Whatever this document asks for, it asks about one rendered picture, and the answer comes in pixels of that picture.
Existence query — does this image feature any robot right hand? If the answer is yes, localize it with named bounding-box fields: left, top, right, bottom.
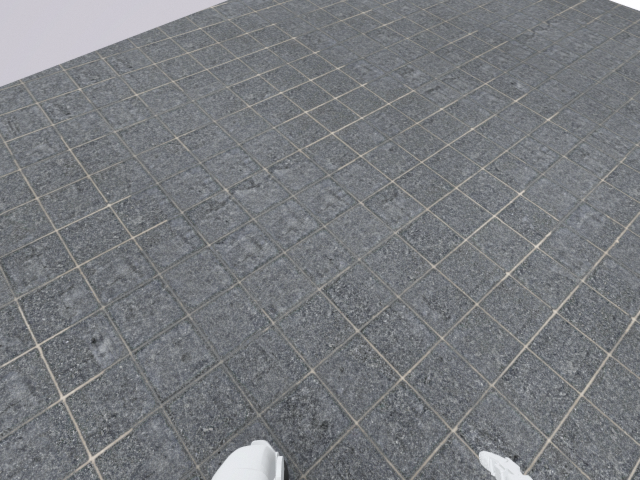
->
left=479, top=451, right=533, bottom=480

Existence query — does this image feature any robot left shin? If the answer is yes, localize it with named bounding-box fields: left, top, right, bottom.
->
left=251, top=440, right=276, bottom=452

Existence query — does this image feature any robot left thigh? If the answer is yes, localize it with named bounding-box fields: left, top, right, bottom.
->
left=211, top=445, right=284, bottom=480

